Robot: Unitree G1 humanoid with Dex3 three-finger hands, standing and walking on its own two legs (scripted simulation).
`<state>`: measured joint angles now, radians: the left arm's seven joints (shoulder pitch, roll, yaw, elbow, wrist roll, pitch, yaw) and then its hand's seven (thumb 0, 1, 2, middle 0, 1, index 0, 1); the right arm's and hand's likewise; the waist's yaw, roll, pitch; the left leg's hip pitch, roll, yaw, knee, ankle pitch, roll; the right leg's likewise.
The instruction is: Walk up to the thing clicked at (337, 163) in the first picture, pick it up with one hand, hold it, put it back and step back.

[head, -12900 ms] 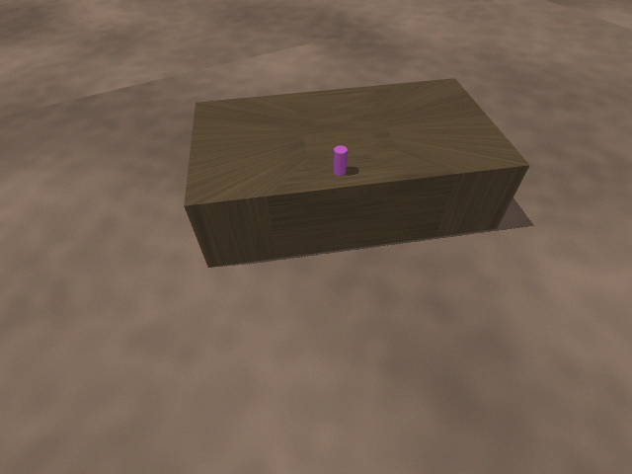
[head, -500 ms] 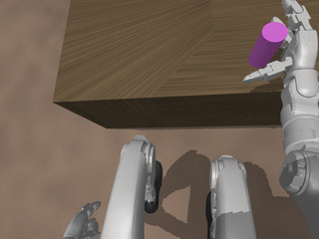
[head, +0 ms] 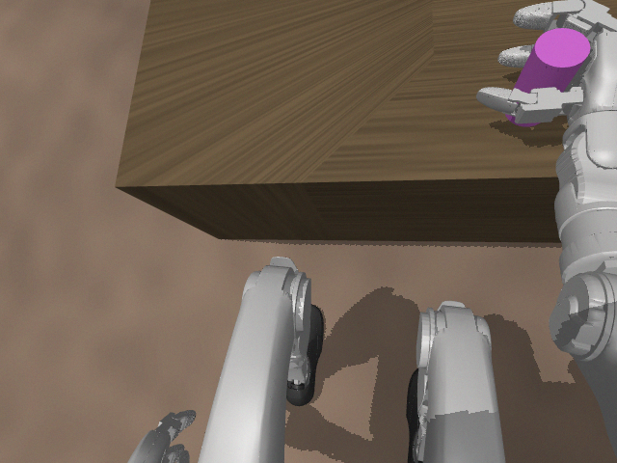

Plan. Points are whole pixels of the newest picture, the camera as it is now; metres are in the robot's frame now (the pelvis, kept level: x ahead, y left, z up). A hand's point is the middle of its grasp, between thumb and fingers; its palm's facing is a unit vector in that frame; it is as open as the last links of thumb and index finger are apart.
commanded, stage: close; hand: right
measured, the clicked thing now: (541, 82) +0.57 -0.14 +0.00
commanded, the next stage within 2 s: settle in 0.10 s
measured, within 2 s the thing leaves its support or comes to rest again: leaves its support in 0.38 s
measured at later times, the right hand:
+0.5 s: hand (547, 52) +0.57 -0.13 +0.03, palm faces -0.02 +1.00 -0.05, open 6.4 cm
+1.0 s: hand out of the picture +0.59 -0.11 +0.11, palm faces -0.03 +1.00 -0.02, open 6.4 cm
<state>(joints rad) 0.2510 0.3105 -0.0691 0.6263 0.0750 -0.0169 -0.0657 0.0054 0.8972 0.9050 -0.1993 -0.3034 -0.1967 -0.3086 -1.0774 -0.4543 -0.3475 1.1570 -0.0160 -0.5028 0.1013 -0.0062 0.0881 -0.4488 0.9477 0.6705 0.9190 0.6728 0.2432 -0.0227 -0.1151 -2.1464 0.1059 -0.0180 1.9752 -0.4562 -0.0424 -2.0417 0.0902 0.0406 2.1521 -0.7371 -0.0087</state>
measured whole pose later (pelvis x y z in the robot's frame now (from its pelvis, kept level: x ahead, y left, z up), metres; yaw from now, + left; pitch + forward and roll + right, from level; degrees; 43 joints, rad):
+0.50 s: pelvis +0.00 +0.00 +0.01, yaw +0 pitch +36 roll +3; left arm 0.25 0.30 -0.07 0.62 0.06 0.00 -0.06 0.00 0.89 0.90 -0.21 -0.31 -0.21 -0.31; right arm -1.08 -0.46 -0.34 1.10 -0.02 -0.44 0.09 0.00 -0.05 -1.10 0.95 1.06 0.94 1.06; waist 0.24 -0.03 -0.12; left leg -2.11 0.10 -0.02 1.94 -0.46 -0.04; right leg -2.01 0.09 0.04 2.11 -0.74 -0.01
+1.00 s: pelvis +0.02 +0.00 +0.08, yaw +0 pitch +36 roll +2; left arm 0.27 0.30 -0.03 0.62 0.03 -0.02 -0.02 0.01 0.90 0.90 -0.21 -0.31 -0.21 -0.31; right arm -1.07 -0.43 -0.34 1.08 0.02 -0.40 0.09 0.00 -0.05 -1.10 0.95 1.06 0.94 1.07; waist 0.22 -0.03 -0.15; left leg -1.93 0.08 -0.01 1.76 -0.46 -0.03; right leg -1.82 0.06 0.04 1.91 -0.72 0.00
